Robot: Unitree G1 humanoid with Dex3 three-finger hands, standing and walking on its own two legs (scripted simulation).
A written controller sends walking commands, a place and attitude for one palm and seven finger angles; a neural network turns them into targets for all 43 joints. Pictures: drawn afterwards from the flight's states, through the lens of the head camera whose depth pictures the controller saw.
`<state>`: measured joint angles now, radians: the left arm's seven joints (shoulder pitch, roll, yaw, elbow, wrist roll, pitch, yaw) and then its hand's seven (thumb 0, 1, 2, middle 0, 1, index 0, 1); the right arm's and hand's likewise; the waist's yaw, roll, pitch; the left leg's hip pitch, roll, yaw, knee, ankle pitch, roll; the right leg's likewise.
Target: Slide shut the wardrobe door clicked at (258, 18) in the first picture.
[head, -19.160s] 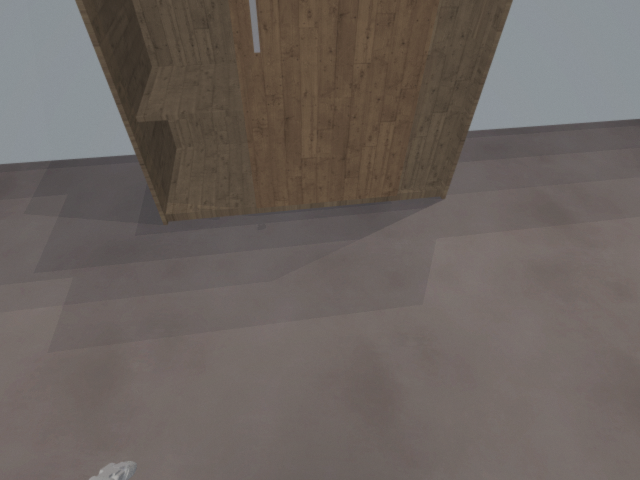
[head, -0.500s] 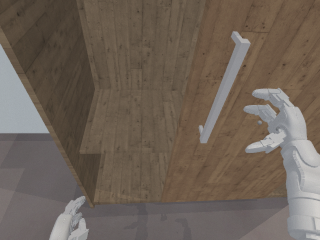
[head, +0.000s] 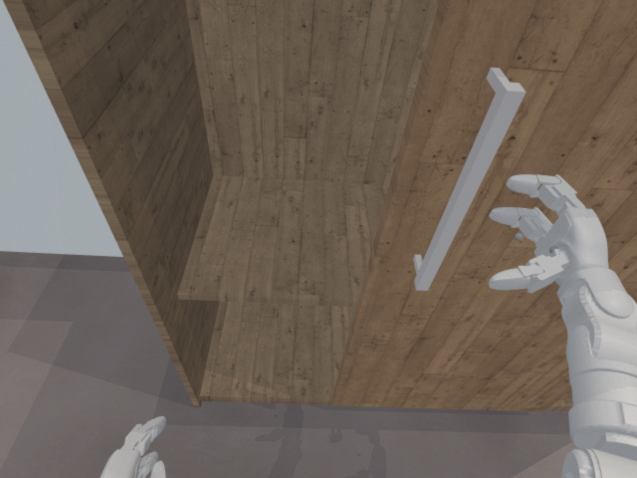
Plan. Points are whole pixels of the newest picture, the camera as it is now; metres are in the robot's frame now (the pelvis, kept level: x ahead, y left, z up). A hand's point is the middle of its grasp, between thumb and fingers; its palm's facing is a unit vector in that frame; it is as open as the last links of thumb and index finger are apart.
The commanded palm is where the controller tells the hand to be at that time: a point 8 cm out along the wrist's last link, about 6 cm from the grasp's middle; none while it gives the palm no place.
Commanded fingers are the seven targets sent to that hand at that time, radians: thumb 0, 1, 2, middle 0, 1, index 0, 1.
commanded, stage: move the hooked fingers beside the handle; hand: right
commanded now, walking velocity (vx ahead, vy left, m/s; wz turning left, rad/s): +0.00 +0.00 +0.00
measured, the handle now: (451, 200) +0.44 -0.12 +0.15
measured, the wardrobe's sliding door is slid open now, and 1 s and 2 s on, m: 0.40 0.40 0.40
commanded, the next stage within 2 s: none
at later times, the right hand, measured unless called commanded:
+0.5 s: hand (505, 246) +0.38 -0.18 +0.14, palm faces -0.03 +1.00 -0.04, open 14.0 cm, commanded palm +0.36 -0.24 +0.15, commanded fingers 0.00 0.50 -0.30 0.30 1.20 0.30 1.20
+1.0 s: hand (528, 231) +0.37 -0.19 +0.18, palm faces -0.02 +1.00 -0.05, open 14.0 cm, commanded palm +0.35 -0.24 +0.14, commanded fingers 0.00 0.50 -0.30 0.30 1.20 0.30 1.20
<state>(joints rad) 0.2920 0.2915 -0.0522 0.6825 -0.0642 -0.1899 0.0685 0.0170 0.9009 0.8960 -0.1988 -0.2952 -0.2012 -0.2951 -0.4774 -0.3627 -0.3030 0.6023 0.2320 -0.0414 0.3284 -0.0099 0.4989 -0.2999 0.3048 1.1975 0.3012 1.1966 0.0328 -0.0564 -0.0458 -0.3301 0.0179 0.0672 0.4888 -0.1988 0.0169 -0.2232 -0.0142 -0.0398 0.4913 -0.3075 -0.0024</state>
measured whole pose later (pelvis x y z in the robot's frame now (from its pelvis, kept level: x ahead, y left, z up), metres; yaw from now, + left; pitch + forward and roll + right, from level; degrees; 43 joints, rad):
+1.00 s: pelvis +0.01 +0.00 +0.00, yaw -1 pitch +0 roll +0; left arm 0.24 0.27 -0.06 0.69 -0.06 -0.19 0.08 0.02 0.90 0.90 -0.20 -0.30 -0.20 -0.29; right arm -0.43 -0.31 -0.24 0.44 0.23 -0.05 0.27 -0.01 0.50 -0.30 0.30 1.20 0.30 1.20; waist 0.00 -0.05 -0.04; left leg -0.26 0.02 0.09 0.46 -0.20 0.01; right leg -0.17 -0.01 -0.02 0.47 -0.31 0.00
